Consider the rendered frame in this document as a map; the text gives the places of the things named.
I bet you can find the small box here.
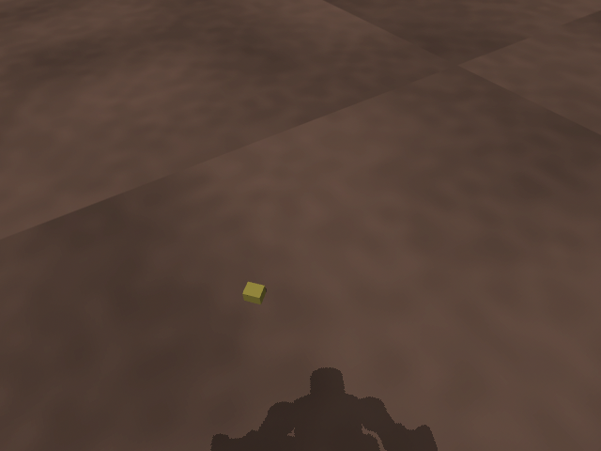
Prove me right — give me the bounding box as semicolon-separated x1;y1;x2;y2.
242;282;266;304

